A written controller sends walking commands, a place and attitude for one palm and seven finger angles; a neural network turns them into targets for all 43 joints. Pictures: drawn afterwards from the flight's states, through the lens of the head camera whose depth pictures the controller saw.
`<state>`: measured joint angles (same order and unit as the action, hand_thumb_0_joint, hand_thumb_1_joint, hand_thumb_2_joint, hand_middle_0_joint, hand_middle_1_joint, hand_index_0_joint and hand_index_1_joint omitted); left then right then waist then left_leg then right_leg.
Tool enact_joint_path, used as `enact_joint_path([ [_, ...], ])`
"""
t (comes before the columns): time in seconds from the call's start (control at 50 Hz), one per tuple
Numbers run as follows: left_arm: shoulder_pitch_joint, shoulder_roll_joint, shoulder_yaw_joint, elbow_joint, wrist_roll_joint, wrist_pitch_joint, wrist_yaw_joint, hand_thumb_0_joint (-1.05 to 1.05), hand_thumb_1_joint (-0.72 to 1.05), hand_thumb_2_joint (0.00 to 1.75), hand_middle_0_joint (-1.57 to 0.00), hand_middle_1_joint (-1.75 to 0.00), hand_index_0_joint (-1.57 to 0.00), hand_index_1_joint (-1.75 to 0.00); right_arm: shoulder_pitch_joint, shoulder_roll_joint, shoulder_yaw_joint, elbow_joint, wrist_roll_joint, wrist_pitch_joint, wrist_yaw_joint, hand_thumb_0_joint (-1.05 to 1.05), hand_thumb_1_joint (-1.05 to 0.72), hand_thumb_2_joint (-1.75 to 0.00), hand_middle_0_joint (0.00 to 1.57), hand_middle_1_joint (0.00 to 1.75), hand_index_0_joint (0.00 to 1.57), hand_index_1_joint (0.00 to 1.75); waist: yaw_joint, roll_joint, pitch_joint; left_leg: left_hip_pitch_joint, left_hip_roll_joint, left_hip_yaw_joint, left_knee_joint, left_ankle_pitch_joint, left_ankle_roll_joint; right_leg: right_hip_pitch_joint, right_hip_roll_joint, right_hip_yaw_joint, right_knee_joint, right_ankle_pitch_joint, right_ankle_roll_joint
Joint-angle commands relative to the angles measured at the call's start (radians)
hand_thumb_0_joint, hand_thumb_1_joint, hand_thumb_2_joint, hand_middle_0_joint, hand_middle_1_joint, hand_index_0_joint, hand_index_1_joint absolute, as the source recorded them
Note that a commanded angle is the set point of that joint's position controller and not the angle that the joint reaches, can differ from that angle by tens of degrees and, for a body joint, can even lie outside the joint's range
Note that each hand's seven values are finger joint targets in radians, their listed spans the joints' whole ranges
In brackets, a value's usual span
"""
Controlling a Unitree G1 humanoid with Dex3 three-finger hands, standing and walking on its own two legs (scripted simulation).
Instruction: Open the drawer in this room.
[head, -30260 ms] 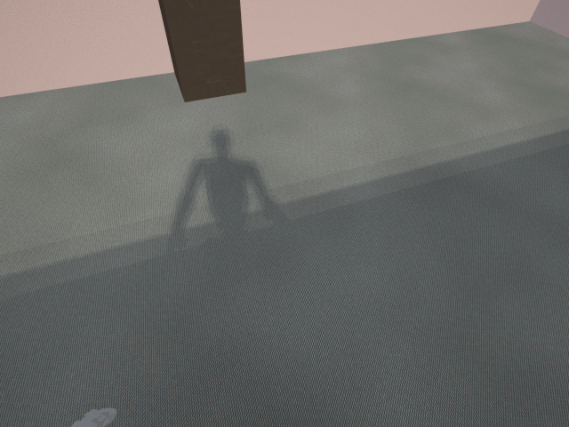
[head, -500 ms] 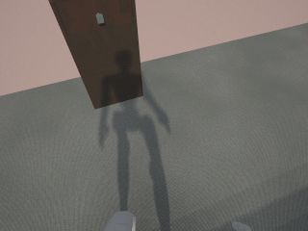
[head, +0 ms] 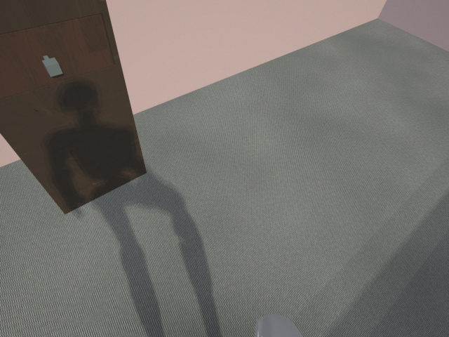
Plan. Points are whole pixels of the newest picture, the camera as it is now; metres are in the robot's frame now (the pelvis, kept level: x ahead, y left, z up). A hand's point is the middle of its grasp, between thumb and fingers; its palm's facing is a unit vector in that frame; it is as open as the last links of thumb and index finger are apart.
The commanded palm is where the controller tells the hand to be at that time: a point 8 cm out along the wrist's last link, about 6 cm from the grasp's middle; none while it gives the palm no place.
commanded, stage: walk to a spot facing it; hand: left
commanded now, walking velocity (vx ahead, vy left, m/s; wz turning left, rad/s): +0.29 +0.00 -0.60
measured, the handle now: (50, 64) +0.78 +0.58 -0.02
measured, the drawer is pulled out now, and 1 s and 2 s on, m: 0.00 0.00 0.00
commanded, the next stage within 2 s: turn to face it in 0.56 s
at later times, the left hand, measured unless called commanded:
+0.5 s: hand (210, 236) +0.36 +0.05 -0.18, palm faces -0.33 -0.92 -0.19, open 7.3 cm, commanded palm none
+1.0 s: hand (199, 228) +0.39 +0.09 -0.20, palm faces -0.24 -0.96 -0.16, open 7.4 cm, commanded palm none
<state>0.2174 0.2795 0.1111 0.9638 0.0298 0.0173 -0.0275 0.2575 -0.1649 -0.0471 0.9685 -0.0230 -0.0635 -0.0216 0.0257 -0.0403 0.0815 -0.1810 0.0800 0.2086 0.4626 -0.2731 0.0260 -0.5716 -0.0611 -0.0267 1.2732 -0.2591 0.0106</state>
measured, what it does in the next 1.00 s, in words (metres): walks ahead, turning right: right foot, then left foot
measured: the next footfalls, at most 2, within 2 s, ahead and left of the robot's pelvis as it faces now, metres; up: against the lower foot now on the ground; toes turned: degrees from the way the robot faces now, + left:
right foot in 0.36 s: +0.26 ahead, -0.15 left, +0.00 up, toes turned -22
left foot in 0.92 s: +0.46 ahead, -0.03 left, +0.00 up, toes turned -17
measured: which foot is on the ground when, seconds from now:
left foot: down 0.00-0.36, up 0.38-0.90, down 0.92-1.00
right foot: up 0.00-0.34, down 0.36-0.96, up 0.98-1.00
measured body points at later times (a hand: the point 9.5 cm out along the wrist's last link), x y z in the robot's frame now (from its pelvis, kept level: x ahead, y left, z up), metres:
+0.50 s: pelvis +0.19 -0.08 -0.02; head +0.24 -0.10 +0.43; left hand +0.38 +0.10 -0.16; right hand +0.10 -0.28 -0.18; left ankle +0.13 +0.10 -0.62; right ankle +0.22 -0.13 -0.74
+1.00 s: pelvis +0.36 -0.08 -0.01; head +0.39 -0.06 +0.43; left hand +0.40 +0.14 -0.18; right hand +0.40 -0.33 -0.15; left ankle +0.42 -0.02 -0.74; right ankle +0.23 -0.14 -0.71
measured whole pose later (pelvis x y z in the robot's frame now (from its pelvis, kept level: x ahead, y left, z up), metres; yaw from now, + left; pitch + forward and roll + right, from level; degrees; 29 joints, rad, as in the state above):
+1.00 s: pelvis +0.36 -0.08 -0.01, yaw -19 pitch +0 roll -1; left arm 0.33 0.17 0.02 1.08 0.00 -0.02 0.04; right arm 0.11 -0.14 0.00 0.99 -0.02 -0.01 0.00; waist 0.05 -0.05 0.06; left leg -0.33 -0.03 0.06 0.59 -0.26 0.07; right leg -0.19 0.02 -0.05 0.79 -0.51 0.00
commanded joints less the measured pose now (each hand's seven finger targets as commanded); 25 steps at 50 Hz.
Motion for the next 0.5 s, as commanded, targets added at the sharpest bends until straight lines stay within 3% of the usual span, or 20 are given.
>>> enact_joint_path([
  [0.0,0.003,-0.052,-0.015,-0.067,0.004,0.004,-0.019,0.00,0.90,0.90,-0.20,-0.30,-0.20,-0.30,0.111,-0.105,-0.020,-0.020,0.004,-0.031,-0.005,0.00,-0.90,-0.90,0.20,0.30,0.20,0.30,-0.010,0.156,-0.025,0.096,0.246,-0.110,-0.230,0.319,-0.002,-0.167,-0.041,0.022,0.036,0.101,0.015],
  [0.04,-0.050,-0.054,-0.019,-0.087,0.005,0.007,-0.023,0.00,0.90,0.90,-0.20,-0.30,-0.20,-0.30,0.145,-0.108,-0.019,-0.005,0.003,-0.032,-0.005,0.00,-0.90,-0.90,0.20,0.30,0.20,0.30,-0.016,0.131,-0.013,0.138,0.261,-0.096,-0.230,0.368,0.015,-0.215,-0.052,0.012,-0.013,0.114,0.019],
  [0.1,-0.157,-0.054,-0.031,-0.124,0.005,0.005,-0.029,0.00,0.90,0.90,-0.20,-0.30,-0.20,-0.30,0.206,-0.127,-0.023,0.019,-0.002,-0.031,-0.005,0.00,-0.90,-0.90,0.20,0.30,0.20,0.30,-0.050,0.133,0.004,0.231,0.278,-0.066,-0.221,0.431,0.050,-0.253,-0.060,-0.031,-0.158,0.107,0.020],
  [0.18,-0.283,-0.060,-0.045,-0.167,-0.002,-0.008,-0.034,0.00,0.90,0.90,-0.20,-0.30,-0.20,-0.30,0.259,-0.145,-0.027,0.045,-0.011,-0.022,-0.005,0.00,-0.90,-0.90,0.20,0.30,0.20,0.30,-0.093,0.160,0.027,0.302,0.289,-0.006,-0.192,0.539,0.065,-0.201,-0.036,-0.091,-0.414,0.060,-0.004],
  [0.24,-0.270,-0.053,-0.047,-0.169,-0.005,-0.018,-0.028,0.00,0.90,0.90,-0.20,-0.30,-0.20,-0.30,0.259,-0.163,-0.031,0.047,-0.008,-0.013,-0.001,0.00,-0.90,-0.90,0.20,0.30,0.20,0.30,-0.076,0.181,0.010,0.305,0.285,0.072,-0.105,0.823,0.049,-0.058,0.027,-0.152,-0.553,0.012,-0.049],
  [0.28,-0.142,-0.022,-0.035,-0.137,-0.004,-0.029,-0.021,0.00,0.90,0.90,-0.20,-0.30,-0.20,-0.30,0.227,-0.194,-0.040,0.032,0.000,-0.011,0.000,0.00,-0.90,-0.90,0.20,0.30,0.20,0.30,-0.018,0.214,-0.064,0.310,0.279,0.119,0.059,1.026,0.027,0.108,0.079,-0.181,-0.623,-0.004,-0.083],
  [0.3,-0.029,0.008,-0.025,-0.102,-0.002,-0.040,-0.017,0.00,0.90,0.90,-0.20,-0.30,-0.20,-0.30,0.207,-0.212,-0.042,0.022,0.005,-0.009,0.002,0.00,-0.90,-0.90,0.20,0.30,0.20,0.30,0.036,0.205,-0.134,0.261,0.257,0.135,0.223,1.015,0.002,0.285,0.102,-0.187,-0.699,0.031,-0.098],
  [0.32,0.132,0.076,-0.007,-0.054,-0.001,-0.051,-0.010,0.00,0.90,0.90,-0.20,-0.30,-0.20,-0.30,0.177,-0.213,-0.040,0.000,0.014,-0.006,0.012,0.00,-0.90,-0.90,0.20,0.30,0.20,0.30,0.118,0.119,-0.225,0.057,0.241,0.147,0.458,0.814,-0.036,0.599,0.058,-0.130,-0.760,0.160,-0.127],
  [0.34,0.232,0.192,0.017,-0.028,-0.005,-0.061,0.004,0.00,0.90,0.90,-0.20,-0.30,-0.20,-0.30,0.181,-0.139,-0.027,-0.040,0.029,-0.002,0.020,0.00,-0.90,-0.90,0.20,0.30,0.20,0.30,0.146,-0.092,-0.345,-0.310,0.078,0.104,0.772,-0.082,-0.093,0.920,-0.233,0.311,-0.756,0.414,-0.244],
  [0.36,0.253,0.249,0.027,-0.011,-0.034,-0.048,0.019,0.00,0.90,0.90,-0.20,-0.30,-0.20,-0.30,0.106,-0.124,-0.024,-0.078,0.035,0.005,0.010,0.00,-0.90,-0.90,0.20,0.30,0.20,0.30,0.133,-0.131,-0.391,-0.465,-0.001,-0.037,0.999,-0.365,-0.108,0.960,-0.369,0.551,-0.832,0.661,-0.335],
  [0.38,0.190,0.234,0.027,-0.027,-0.040,-0.043,0.028,0.00,0.90,0.90,-0.20,-0.30,-0.20,-0.30,0.079,-0.134,-0.030,-0.081,0.032,0.012,0.006,0.00,-0.90,-0.90,0.20,0.30,0.20,0.30,0.100,-0.021,-0.299,-0.470,0.052,-0.141,1.040,-0.273,-0.094,0.834,-0.370,0.485,-0.872,0.540,-0.349],
  [0.4,0.112,0.189,0.016,-0.060,-0.040,-0.049,0.027,0.00,0.90,0.90,-0.20,-0.30,-0.20,-0.30,0.060,-0.122,-0.031,-0.086,0.023,0.017,0.012,0.00,-0.90,-0.90,0.20,0.30,0.20,0.30,0.070,-0.020,-0.211,-0.488,0.080,-0.181,1.020,-0.158,-0.094,0.699,-0.315,0.446,-0.911,0.393,-0.291],
  [0.42,0.044,0.152,0.005,-0.074,-0.040,-0.050,0.029,0.00,0.90,0.90,-0.20,-0.30,-0.20,-0.30,0.035,-0.130,-0.034,-0.081,0.015,0.020,0.013,0.00,-0.90,-0.90,0.20,0.30,0.20,0.30,0.033,0.062,-0.141,-0.475,0.104,-0.202,0.969,-0.099,-0.093,0.581,-0.283,0.400,-0.929,0.323,-0.257],
  [0.44,0.018,0.122,-0.007,-0.074,-0.035,-0.060,0.032,0.00,0.90,0.90,-0.20,-0.30,-0.20,-0.30,0.020,-0.119,-0.032,-0.073,0.005,0.028,0.013,0.00,-0.90,-0.90,0.20,0.30,0.20,0.30,0.009,0.075,-0.092,-0.416,0.116,-0.198,0.899,-0.065,-0.094,0.443,-0.235,0.328,-0.949,0.328,-0.224],
  [0.48,-0.014,0.098,-0.013,-0.074,-0.024,-0.076,0.031,0.00,0.90,0.90,-0.20,-0.30,-0.20,-0.30,0.070,-0.098,-0.030,-0.056,-0.002,0.047,0.012,0.00,-0.90,-0.90,0.20,0.30,0.20,0.30,-0.042,0.021,-0.073,-0.348,0.101,-0.190,0.817,-0.034,-0.103,0.308,-0.174,0.237,-0.978,0.364,-0.190],
])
